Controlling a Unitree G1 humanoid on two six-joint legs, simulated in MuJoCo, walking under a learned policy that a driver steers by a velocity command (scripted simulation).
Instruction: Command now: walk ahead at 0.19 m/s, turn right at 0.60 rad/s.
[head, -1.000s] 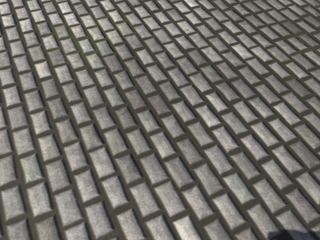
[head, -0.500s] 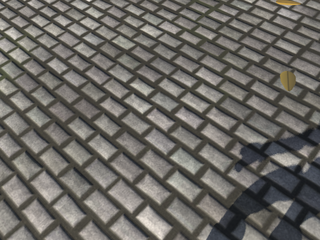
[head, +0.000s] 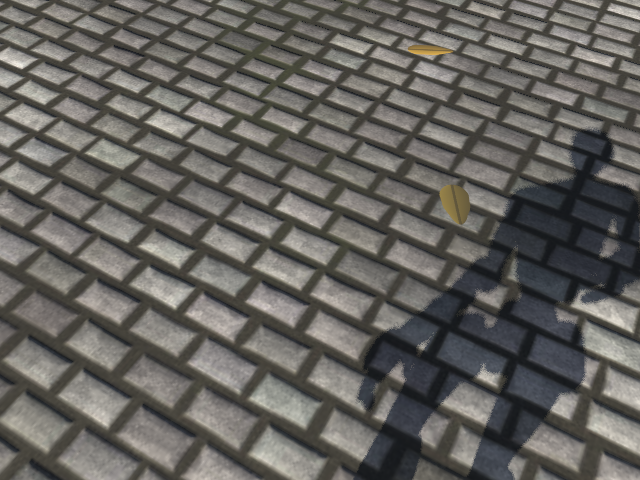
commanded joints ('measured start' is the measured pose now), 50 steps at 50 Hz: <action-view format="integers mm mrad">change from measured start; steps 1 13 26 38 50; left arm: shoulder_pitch -7 -191 -272 -263 -263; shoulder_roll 124 -2 61 82 48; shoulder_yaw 27 -23 -32 6 -2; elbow -70 -125 -92 -74 -100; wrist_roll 22 14 4 15 12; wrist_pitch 8 51 28 37 55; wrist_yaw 5 -51 51 27 12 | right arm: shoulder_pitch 158 152 249 237 188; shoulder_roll -163 -114 -79 -88 -156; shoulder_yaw -48 -23 -34 -48 -74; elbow -21 42 116 59 4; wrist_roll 18 10 13 2 23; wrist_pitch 11 1 84 82 70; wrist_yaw -13 6 18 49 17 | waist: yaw -68 -65 -87 -113 -90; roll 118 169 -97 42 127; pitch -23 -53 -54 -44 -47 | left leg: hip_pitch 338 237 -55 219 318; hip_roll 397 251 16 44 184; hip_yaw -458 30 7 -24 -328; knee -256 -193 492 -148 -223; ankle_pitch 50 694 -339 -61 277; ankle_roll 142 173 -18 51 197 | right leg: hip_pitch -390 -226 54 -156 -428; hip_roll -72 -99 -407 -363 -150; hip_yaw -89 -201 -122 -294 -182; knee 341 56 -429 -150 255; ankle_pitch -38 219 787 266 156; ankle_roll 10 55 -168 -10 102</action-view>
